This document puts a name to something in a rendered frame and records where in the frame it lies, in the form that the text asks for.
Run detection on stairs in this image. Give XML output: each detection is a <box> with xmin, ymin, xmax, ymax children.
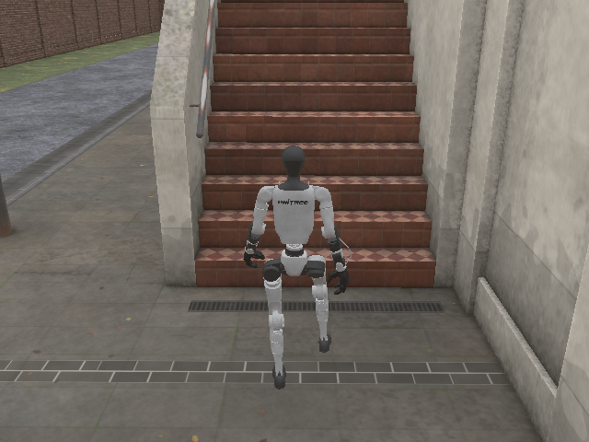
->
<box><xmin>195</xmin><ymin>0</ymin><xmax>436</xmax><ymax>288</ymax></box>

